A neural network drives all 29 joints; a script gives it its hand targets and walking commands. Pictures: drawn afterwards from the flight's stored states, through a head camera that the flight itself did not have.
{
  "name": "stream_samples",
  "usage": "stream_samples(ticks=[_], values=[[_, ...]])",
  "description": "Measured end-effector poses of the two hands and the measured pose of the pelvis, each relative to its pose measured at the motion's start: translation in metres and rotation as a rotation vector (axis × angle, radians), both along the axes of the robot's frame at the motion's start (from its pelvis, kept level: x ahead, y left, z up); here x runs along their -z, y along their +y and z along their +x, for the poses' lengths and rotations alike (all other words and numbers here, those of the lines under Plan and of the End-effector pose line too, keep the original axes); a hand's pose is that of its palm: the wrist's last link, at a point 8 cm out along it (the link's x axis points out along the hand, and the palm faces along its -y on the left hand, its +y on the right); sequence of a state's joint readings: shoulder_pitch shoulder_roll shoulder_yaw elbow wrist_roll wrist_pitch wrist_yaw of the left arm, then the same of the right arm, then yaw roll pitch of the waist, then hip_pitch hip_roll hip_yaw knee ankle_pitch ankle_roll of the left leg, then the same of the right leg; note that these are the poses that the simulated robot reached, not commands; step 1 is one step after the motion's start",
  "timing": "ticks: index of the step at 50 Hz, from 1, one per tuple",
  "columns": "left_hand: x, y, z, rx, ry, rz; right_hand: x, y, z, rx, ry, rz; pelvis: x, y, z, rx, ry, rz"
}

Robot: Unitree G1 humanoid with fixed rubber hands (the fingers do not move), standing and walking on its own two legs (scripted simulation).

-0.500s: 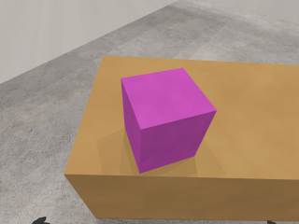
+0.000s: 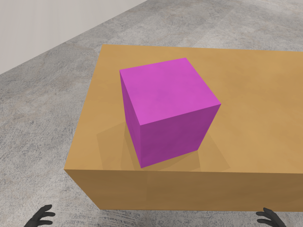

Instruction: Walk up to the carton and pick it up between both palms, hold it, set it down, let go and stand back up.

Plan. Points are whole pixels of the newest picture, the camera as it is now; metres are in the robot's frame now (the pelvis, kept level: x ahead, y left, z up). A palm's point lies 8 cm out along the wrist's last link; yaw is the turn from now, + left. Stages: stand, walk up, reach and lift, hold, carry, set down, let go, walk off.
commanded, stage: reach and lift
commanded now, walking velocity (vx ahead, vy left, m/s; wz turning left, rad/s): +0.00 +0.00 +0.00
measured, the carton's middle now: (162, 114) +0.45 -0.02 +0.01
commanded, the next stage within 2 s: none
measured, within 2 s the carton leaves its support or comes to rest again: neither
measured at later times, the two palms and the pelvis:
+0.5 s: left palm (53, 210) +0.18 +0.25 -0.06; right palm out of the picture +0.14 -0.32 -0.06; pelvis +0.00 +0.00 +0.01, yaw +0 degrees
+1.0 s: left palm (73, 203) +0.19 +0.20 -0.02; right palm (286, 213) +0.18 -0.32 -0.02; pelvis -0.01 -0.01 +0.01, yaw +1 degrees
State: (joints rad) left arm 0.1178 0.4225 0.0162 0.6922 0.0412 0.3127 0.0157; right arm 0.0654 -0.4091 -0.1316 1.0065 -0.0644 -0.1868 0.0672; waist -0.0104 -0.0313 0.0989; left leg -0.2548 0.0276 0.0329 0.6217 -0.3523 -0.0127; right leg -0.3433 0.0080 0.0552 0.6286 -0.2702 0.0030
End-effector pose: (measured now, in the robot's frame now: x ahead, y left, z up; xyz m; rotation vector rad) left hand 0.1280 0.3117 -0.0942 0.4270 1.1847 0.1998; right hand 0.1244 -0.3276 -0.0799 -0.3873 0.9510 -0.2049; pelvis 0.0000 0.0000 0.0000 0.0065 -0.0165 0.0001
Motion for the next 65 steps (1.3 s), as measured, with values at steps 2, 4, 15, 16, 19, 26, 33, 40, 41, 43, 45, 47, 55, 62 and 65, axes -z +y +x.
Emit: stream_samples(ticks=[2,4,15,16,19,26,33,40,41,43,45,47,55,62,65], values=[[-0.007,-0.011,0.020,0.014,-0.028,-0.002,0.005,-0.001,0.004,-0.004,0.000,0.016,0.000,-0.003,0.000,-0.001,-0.003,0.003],[-0.016,-0.022,0.041,0.031,-0.076,-0.004,0.010,-0.003,0.007,-0.008,0.004,0.027,0.001,-0.005,0.001,-0.004,-0.002,0.005],[-0.043,-0.039,0.077,0.067,-0.231,-0.005,-0.010,-0.003,0.039,-0.099,-0.159,0.019,-0.001,-0.008,0.011,-0.009,0.017,0.004],[-0.042,-0.039,0.076,0.065,-0.235,-0.009,-0.010,-0.002,0.037,-0.096,-0.155,0.021,-0.001,-0.008,0.010,-0.009,0.017,0.002],[-0.040,-0.044,0.069,0.055,-0.246,-0.031,-0.011,0.001,0.028,-0.094,-0.139,0.039,-0.003,-0.005,0.008,-0.009,0.019,-0.002],[-0.036,-0.059,0.045,0.021,-0.314,-0.085,-0.024,0.013,0.014,-0.114,-0.182,0.079,-0.006,0.003,-0.002,-0.008,0.011,-0.013],[-0.046,-0.071,0.040,-0.011,-0.406,-0.092,-0.041,0.017,0.022,-0.150,-0.279,0.119,-0.006,0.002,-0.012,-0.008,-0.003,-0.011],[-0.053,-0.091,0.043,-0.025,-0.456,-0.116,-0.045,0.009,0.025,-0.141,-0.298,0.155,-0.007,-0.005,-0.014,-0.009,-0.005,-0.004],[-0.054,-0.094,0.044,-0.026,-0.467,-0.120,-0.047,0.008,0.027,-0.148,-0.306,0.155,-0.007,-0.006,-0.013,-0.009,-0.005,-0.003],[-0.058,-0.100,0.047,-0.027,-0.491,-0.125,-0.052,0.008,0.034,-0.166,-0.334,0.157,-0.007,-0.008,-0.013,-0.010,-0.005,-0.001],[-0.062,-0.104,0.051,-0.029,-0.520,-0.125,-0.057,0.009,0.041,-0.175,-0.363,0.171,-0.007,-0.011,-0.012,-0.011,-0.003,0.002],[-0.065,-0.108,0.055,-0.030,-0.544,-0.126,-0.059,0.010,0.047,-0.181,-0.381,0.188,-0.008,-0.012,-0.010,-0.011,0.000,0.004],[-0.072,-0.117,0.067,-0.044,-0.601,-0.136,-0.059,0.015,0.061,-0.183,-0.395,0.239,-0.009,-0.015,-0.001,-0.011,0.014,0.007],[-0.079,-0.120,0.075,-0.065,-0.685,-0.163,-0.068,0.025,0.078,-0.215,-0.459,0.266,-0.011,-0.011,0.009,-0.011,0.034,0.003],[-0.084,-0.123,0.074,-0.089,-0.725,-0.175,-0.071,0.027,0.083,-0.227,-0.479,0.276,-0.011,-0.010,0.013,-0.011,0.040,0.000]])
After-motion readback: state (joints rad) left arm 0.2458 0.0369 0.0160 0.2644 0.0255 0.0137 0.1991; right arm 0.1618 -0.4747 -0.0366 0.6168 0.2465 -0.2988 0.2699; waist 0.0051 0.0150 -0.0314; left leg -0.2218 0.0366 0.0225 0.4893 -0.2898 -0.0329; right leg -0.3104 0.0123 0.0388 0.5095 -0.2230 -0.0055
